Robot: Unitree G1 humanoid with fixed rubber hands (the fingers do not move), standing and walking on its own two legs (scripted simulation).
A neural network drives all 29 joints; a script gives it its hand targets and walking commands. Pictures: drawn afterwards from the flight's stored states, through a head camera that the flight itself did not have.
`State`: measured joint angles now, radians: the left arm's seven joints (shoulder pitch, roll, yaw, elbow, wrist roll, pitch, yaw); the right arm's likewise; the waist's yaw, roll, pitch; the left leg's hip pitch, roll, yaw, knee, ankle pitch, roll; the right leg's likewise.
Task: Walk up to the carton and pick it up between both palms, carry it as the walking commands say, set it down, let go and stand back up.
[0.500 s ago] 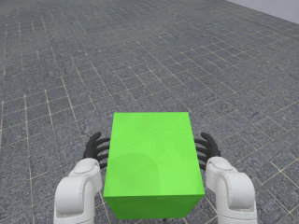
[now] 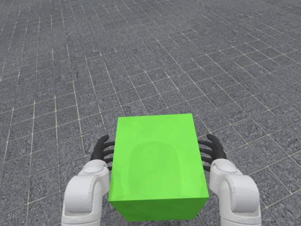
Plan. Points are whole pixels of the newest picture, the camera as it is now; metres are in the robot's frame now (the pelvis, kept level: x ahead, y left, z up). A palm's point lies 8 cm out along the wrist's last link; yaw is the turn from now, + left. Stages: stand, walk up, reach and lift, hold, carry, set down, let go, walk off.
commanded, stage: carry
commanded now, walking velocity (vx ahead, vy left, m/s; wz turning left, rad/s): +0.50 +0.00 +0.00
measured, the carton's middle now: (157, 170) +0.28 +0.00 -0.03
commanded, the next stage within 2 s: none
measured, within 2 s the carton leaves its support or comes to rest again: neither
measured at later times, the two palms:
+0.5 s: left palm (122, 75) +0.62 +0.13 +0.06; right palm (197, 76) +0.59 -0.15 +0.06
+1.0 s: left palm (144, 28) +0.99 +0.06 +0.06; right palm (198, 31) +0.98 -0.22 +0.04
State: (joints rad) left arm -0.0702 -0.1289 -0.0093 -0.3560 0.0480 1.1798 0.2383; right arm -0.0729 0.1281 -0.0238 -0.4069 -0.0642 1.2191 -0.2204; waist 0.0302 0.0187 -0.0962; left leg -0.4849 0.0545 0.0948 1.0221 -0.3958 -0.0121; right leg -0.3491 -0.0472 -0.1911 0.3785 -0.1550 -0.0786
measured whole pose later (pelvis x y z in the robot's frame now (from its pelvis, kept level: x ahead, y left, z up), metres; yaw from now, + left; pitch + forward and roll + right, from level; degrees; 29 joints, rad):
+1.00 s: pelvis +0.71 -0.07 -0.01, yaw +1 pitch +6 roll +1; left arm -0.19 -0.14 -0.02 -0.33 0.05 1.20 0.25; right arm -0.12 0.13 -0.06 -0.38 -0.08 1.23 -0.26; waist 0.03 0.04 0.02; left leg -0.46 0.06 0.09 1.11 -0.39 -0.01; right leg -0.38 -0.04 -0.20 0.40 -0.13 -0.08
